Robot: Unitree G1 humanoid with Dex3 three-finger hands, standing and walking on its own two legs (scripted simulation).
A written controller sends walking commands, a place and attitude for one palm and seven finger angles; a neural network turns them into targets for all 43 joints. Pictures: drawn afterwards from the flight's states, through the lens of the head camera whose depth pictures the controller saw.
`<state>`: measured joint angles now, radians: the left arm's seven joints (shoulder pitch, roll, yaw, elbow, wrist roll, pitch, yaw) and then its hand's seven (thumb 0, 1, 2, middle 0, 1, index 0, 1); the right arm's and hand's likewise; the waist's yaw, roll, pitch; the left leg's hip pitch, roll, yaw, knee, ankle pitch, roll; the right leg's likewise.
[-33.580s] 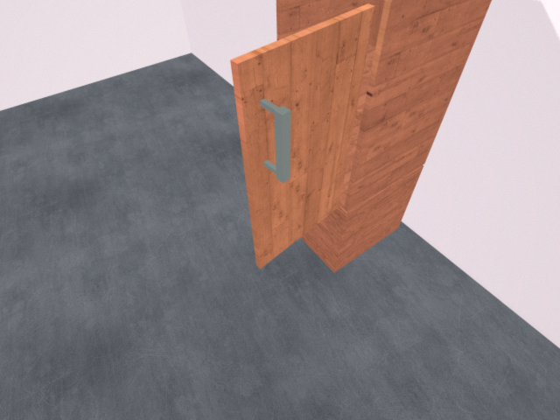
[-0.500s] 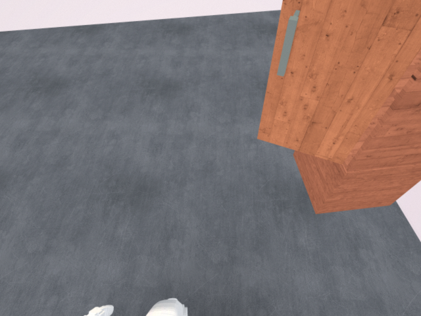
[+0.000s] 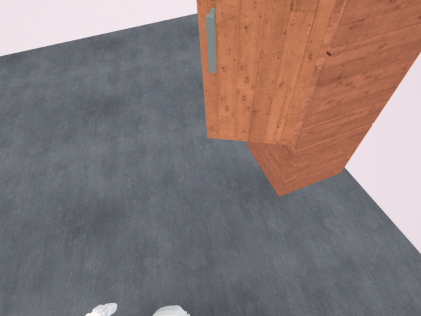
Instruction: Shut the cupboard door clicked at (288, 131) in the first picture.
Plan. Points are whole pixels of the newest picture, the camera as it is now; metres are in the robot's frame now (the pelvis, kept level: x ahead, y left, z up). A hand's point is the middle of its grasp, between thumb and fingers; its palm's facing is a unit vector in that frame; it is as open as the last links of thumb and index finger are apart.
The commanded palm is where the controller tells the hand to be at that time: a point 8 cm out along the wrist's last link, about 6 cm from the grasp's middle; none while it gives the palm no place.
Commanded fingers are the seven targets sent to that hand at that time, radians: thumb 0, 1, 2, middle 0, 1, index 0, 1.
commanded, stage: turn to face it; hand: left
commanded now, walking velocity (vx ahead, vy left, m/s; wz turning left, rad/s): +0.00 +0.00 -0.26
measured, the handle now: (212, 41) +0.77 +0.03 +0.10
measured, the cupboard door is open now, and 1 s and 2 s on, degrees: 60 60 60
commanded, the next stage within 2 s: take the last steps up to it in 0.06 s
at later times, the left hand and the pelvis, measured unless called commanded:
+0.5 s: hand (138, 312) +0.15 +0.17 -0.15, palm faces -0.16 -0.97 -0.18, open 7.4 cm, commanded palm none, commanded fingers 0.00 0.90 0.90 -0.20 -0.30 -0.20 -0.30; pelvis +0.05 -0.01 +0.02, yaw -9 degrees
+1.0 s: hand (178, 285) +0.21 +0.10 -0.19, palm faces -0.12 -0.99 -0.12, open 7.4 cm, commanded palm none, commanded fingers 0.00 0.90 0.90 -0.20 -0.30 -0.20 -0.30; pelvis +0.21 -0.06 +0.00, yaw -10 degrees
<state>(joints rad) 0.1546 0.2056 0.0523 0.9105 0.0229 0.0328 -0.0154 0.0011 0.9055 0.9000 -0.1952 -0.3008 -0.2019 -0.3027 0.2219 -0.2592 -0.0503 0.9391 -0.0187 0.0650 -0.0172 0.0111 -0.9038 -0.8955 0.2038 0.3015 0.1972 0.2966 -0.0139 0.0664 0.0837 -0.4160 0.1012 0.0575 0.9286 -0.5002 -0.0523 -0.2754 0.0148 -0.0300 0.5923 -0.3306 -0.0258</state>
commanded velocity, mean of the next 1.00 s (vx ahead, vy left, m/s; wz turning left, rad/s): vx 0.23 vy -0.05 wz -0.10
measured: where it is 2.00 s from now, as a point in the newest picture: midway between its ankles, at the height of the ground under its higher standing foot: (244, 300)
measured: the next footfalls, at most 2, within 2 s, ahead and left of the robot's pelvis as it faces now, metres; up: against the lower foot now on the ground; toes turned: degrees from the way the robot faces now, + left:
left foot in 0.22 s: +0.07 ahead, +0.13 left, +0.00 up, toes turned +0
right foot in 0.58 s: +0.10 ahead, -0.17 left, +0.00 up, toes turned -13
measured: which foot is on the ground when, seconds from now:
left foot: up 0.00-0.20, down 0.22-0.58, up 0.60-0.90, down 0.92-1.00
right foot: down 0.00-0.22, up 0.24-0.56, down 0.58-0.92, up 0.94-1.00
